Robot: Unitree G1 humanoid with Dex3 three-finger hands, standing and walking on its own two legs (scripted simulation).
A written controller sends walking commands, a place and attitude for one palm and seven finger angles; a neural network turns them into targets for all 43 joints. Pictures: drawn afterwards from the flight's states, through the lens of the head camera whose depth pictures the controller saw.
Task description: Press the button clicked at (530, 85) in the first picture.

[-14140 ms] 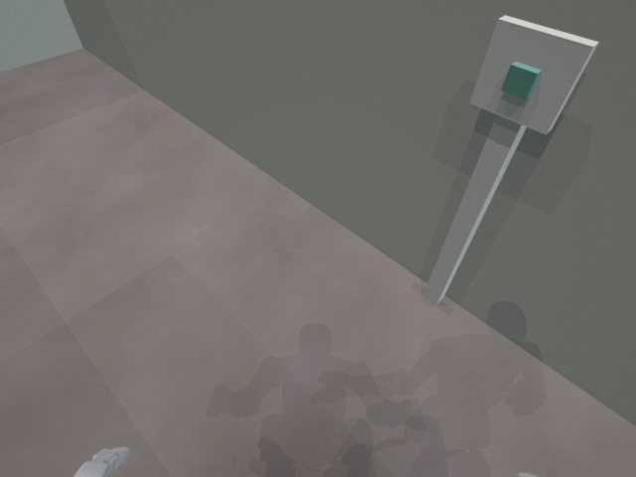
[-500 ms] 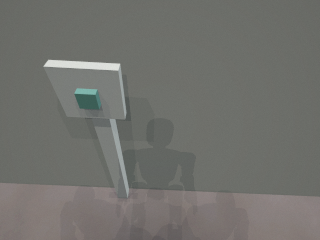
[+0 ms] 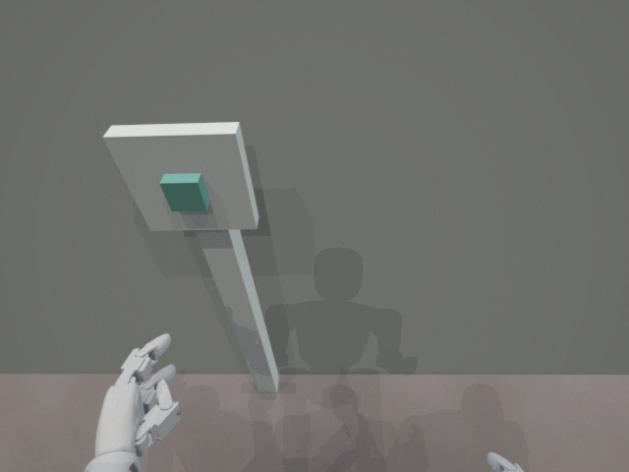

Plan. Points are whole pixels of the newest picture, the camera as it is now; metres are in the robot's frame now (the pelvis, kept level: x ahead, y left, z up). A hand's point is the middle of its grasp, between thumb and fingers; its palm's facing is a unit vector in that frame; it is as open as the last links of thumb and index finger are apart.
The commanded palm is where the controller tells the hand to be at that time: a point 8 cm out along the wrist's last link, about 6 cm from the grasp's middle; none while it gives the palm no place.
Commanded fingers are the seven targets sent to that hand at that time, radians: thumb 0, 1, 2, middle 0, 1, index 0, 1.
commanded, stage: raise the hand and make a fist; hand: left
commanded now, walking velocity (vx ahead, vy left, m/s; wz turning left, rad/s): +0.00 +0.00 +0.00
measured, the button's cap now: (186, 191) +0.48 +0.20 +0.12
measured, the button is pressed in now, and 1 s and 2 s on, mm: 0 0 0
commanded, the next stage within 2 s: aim a knuckle at the button in 1.80 s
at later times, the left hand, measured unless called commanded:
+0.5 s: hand (201, 425) +0.18 +0.14 +0.03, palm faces -0.11 -0.99 -0.07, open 3.6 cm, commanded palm +0.15 +0.22 +0.02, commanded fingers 0.00 0.90 0.90 -1.19 -1.38 -1.19 -1.38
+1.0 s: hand (153, 382) +0.21 +0.18 +0.07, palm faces +0.02 -1.00 -0.07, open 3.1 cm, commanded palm +0.18 +0.24 +0.08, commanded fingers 0.00 0.90 0.90 -1.30 -1.50 -1.30 -1.50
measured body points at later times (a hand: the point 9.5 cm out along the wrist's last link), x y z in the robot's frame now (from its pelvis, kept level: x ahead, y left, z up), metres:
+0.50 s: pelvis -0.04 -0.03 -0.06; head +0.00 -0.04 +0.39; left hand +0.18 +0.19 +0.03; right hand +0.16 -0.25 -0.13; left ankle +0.05 +0.09 -0.72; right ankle -0.05 -0.11 -0.72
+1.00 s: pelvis +0.00 +0.00 -0.02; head +0.02 -0.01 +0.43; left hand +0.20 +0.24 +0.08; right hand +0.18 -0.25 -0.09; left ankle +0.05 +0.09 -0.72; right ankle -0.05 -0.11 -0.72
